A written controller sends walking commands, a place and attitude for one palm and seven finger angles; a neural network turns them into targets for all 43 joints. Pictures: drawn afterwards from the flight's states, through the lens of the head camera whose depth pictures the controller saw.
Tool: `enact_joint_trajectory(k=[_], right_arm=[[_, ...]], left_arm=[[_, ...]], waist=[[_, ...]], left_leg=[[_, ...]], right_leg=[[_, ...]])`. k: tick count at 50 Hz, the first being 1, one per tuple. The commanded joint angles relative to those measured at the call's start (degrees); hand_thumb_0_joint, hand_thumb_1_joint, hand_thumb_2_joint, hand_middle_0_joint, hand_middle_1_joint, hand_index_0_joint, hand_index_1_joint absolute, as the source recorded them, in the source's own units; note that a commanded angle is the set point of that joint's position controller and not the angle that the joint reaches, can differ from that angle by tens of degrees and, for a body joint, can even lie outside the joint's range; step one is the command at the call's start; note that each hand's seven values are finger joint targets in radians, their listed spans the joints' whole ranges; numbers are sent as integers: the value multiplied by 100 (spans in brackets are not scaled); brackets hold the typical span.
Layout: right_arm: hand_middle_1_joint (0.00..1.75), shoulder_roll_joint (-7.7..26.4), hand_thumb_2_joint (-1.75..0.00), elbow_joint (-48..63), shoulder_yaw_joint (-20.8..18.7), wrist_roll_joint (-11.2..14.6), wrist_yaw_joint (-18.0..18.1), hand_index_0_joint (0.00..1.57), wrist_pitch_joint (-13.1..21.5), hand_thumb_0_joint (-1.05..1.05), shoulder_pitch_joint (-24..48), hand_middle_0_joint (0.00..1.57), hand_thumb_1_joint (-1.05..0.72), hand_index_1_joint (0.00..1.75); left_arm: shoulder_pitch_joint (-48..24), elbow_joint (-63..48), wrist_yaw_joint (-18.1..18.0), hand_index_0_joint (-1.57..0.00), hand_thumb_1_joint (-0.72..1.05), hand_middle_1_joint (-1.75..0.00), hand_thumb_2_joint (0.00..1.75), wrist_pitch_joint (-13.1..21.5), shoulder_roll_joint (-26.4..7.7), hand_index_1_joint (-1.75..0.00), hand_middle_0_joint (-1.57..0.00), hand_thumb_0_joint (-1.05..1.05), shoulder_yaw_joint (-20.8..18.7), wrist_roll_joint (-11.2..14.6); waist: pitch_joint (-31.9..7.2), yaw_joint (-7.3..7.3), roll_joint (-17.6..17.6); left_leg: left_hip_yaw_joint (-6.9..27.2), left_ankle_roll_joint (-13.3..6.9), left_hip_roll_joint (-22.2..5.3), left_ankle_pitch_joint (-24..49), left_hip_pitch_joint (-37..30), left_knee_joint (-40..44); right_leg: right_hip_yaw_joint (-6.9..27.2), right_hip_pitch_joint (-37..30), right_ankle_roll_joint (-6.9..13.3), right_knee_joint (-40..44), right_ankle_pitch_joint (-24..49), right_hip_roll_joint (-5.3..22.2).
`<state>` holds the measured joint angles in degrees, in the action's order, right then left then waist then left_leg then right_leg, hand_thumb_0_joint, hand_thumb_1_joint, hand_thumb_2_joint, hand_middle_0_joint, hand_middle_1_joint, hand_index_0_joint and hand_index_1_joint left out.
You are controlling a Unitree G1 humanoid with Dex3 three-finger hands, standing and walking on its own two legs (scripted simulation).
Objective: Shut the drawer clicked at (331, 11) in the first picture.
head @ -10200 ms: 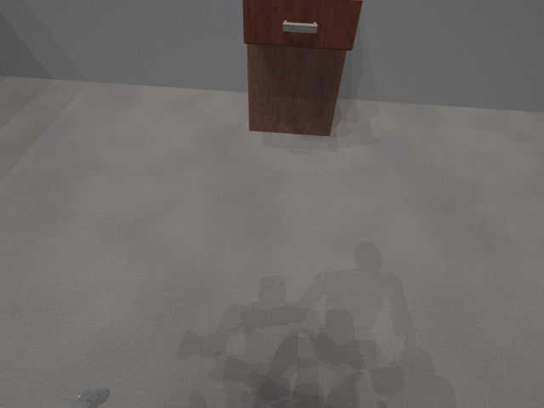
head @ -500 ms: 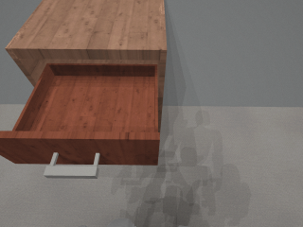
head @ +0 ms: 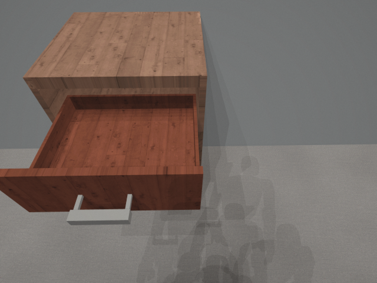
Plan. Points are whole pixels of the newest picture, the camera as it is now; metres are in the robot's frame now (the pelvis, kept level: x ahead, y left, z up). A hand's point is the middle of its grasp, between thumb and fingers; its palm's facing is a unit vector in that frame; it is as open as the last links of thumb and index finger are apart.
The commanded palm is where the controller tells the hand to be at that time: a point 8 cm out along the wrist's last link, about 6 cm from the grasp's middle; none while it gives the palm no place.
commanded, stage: look again from close up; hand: left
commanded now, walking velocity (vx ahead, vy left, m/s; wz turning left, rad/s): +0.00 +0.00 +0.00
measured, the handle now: (102, 207) +0.28 +0.22 -0.02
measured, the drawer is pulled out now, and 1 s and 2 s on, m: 0.29 0.29 0.29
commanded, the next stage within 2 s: come to a stop and stand still in 0.54 s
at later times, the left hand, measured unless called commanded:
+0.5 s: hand out of the picture +0.03 +0.18 -0.18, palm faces +0.02 -0.98 -0.21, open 7.4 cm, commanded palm none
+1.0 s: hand out of the picture +0.02 +0.20 -0.18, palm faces +0.01 -0.98 -0.21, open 7.4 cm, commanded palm none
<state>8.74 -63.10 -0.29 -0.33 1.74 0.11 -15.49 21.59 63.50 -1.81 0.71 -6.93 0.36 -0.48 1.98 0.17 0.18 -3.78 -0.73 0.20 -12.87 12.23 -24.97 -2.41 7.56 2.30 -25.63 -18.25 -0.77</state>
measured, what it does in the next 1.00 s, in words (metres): stands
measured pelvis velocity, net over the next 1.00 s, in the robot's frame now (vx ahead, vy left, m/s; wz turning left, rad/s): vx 0.01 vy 0.03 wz -0.01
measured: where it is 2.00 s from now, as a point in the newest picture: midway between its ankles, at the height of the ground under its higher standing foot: outside the picture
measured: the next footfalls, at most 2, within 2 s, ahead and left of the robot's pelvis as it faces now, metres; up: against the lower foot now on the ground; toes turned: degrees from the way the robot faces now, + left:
none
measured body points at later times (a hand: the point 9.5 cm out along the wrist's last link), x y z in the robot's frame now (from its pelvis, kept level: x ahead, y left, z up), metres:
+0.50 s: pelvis +0.01 +0.01 -0.01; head +0.02 +0.01 +0.44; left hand +0.03 +0.24 -0.16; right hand +0.00 -0.21 -0.16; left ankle +0.00 +0.11 -0.74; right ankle -0.05 -0.09 -0.74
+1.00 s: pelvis +0.01 +0.03 -0.01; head +0.02 +0.03 +0.44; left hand +0.02 +0.25 -0.16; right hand +0.04 -0.21 -0.16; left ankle +0.00 +0.11 -0.74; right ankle -0.05 -0.09 -0.74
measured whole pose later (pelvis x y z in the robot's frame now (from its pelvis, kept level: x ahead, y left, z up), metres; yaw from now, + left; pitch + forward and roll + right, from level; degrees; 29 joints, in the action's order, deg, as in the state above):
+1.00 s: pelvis +0.01 +0.03 -0.01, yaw +0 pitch +0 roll -1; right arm 10.3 -58.8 0.3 -0.4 1.7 0.5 -15.4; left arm 18.0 59.1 -3.0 0.3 -9.0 1.3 -0.5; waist 0.5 -0.2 0.9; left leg -3.1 -2.7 0.6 -18.7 15.5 -33.7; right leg -1.8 9.2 0.5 -30.4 -21.6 -0.4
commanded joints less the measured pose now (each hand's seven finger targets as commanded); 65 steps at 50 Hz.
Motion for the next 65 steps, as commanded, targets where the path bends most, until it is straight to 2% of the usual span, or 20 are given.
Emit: enact_joint_trajectory(k=[1,2,3,4,5,7,10,13,18,26,36,37,38,39,41,43,45,49,54,65], right_arm=[[30,669,-90,443,-74,3,-4,20,219,0,81,20,-90,30],[30,358,-90,578,-29,-5,-56,20,125,0,-161,20,-90,30],[30,302,-90,495,-35,-30,-54,20,101,0,-177,20,-90,30],[30,218,-90,423,-21,-33,-72,20,118,0,-370,20,-90,30],[30,237,-90,410,-8,-39,-83,20,109,0,-413,20,-90,30],[30,357,-90,426,-16,-32,-49,20,125,0,-522,20,-90,30],[30,392,-90,370,17,-15,-14,20,167,0,-509,20,-90,30],[30,388,-90,328,38,-8,9,20,178,0,-484,20,-90,30],[30,437,-90,246,52,-20,12,20,176,0,-483,20,-90,30],[30,542,-90,208,38,-31,31,20,231,0,-468,20,-90,30],[30,601,-90,142,27,-7,41,20,230,0,-366,20,-90,30],[30,781,-90,542,-18,26,3,20,196,0,86,20,-90,30],[30,452,-90,676,14,-5,-61,20,129,0,-126,20,-90,30],[30,383,-90,648,10,-12,-53,20,92,0,-180,20,-90,30],[30,594,-90,639,-30,-60,-70,20,106,0,-405,20,-90,30],[30,683,-90,680,-42,-42,-43,20,147,0,-355,20,-90,30],[30,748,-90,726,-33,-41,-24,20,162,0,-263,20,-90,30],[30,720,-90,724,-13,-26,-6,20,157,0,-216,20,-90,30],[30,726,-90,649,-3,-23,-16,20,168,0,-189,20,-90,30],[30,741,-90,453,18,-11,-8,20,223,0,-219,20,-90,30]], left_arm=[[666,59,-307,-20,90,-30,90,284,-682,-30,-20,0,-109,-134],[383,-234,-251,-20,90,-30,90,293,-864,-30,-20,0,-95,-70],[245,-317,-184,-20,90,-30,90,296,-729,-30,-20,0,-50,-66],[187,-329,-168,-20,90,-30,90,304,-751,-30,-20,0,-59,-64],[228,-361,-136,-20,90,-30,90,281,-784,-30,-20,0,-53,-30],[253,-387,-145,-20,90,-30,90,268,-646,-30,-20,0,-66,-24],[278,-408,-125,-20,90,-30,90,176,-596,-30,-20,0,-27,-32],[330,-381,-131,-20,90,-30,90,135,-591,-30,-20,0,-23,-18],[194,-464,-127,-20,90,-30,90,62,-650,-30,-20,0,-36,-4],[120,-547,-111,-20,90,-30,90,54,-753,-30,-20,0,-54,11],[80,-527,-111,-20,90,-30,90,32,-778,-30,-20,0,-43,-1],[302,-368,-302,-20,90,-30,90,187,-851,-30,-20,0,-95,-117],[148,-603,-241,-20,90,-30,90,217,-1035,-30,-20,0,-96,-44],[-133,-657,-178,-20,90,-30,90,217,-961,-30,-20,0,-36,-39],[-157,-750,-143,-20,90,-30,90,192,-887,-30,-20,0,-66,-22],[-125,-750,-144,-20,90,-30,90,141,-850,-30,-20,0,-63,-20],[-73,-745,-126,-20,90,-30,90,76,-825,-30,-20,0,-38,-11],[-44,-697,-130,-20,90,-30,90,39,-776,-30,-20,0,-25,-24],[-89,-714,-113,-20,90,-30,90,-4,-830,-30,-20,0,-28,-27],[-91,-696,-85,-20,90,-30,90,6,-939,-30,-20,0,-44,-6]], waist=[[24,86,-739],[-96,-176,-745],[52,-205,-32],[-92,-301,134],[-167,-194,295],[-160,-209,-193],[150,-105,242],[330,-42,-207],[542,15,-73],[-90,57,47],[60,40,-43],[475,88,23],[343,-112,-286],[435,-217,-21],[-332,-171,180],[-536,-125,353],[-398,-31,532],[29,-25,-51],[285,1,-75],[-128,27,-19]], left_leg=[[315,-7,-597,1277,-81,-1080],[410,-57,-343,-518,338,-1064],[317,-33,-315,-615,281,-980],[309,-4,-330,-312,192,-752],[311,-25,-283,-49,-30,-620],[454,-106,-442,140,85,-670],[582,-174,-517,566,162,-386],[632,-190,-516,659,305,-324],[720,-211,-521,610,396,-69],[763,-257,-581,1608,-118,-88],[767,-263,-638,2011,-357,41],[530,-68,-624,2386,158,-1118],[535,-75,-439,43,392,-876],[508,-57,-364,-254,371,-633],[633,-168,-493,462,55,-514],[803,-265,-615,1196,-41,-471],[941,-365,-696,1380,-26,-309],[913,-341,-646,1185,117,-223],[898,-335,-609,926,126,55],[810,-315,-623,1539,-384,144]], right_leg=[[990,239,-309,490,4778,982],[1021,198,-71,594,3341,1158],[1055,421,157,631,2511,1131],[966,401,308,581,2057,1034],[954,458,313,449,1724,887],[917,561,247,419,1220,727],[745,562,172,225,1181,550],[696,482,143,223,1255,526],[660,522,104,239,803,490],[586,190,54,121,1461,575],[568,291,-1,240,1628,602],[812,664,-198,424,3562,841],[949,583,44,493,2764,1091],[965,699,193,411,2157,1024],[713,427,202,40,1430,695],[565,283,153,-154,1262,539],[523,362,95,-186,838,406],[584,493,83,-14,764,458],[603,592,35,61,575,477],[616,393,-3,147,1052,576]])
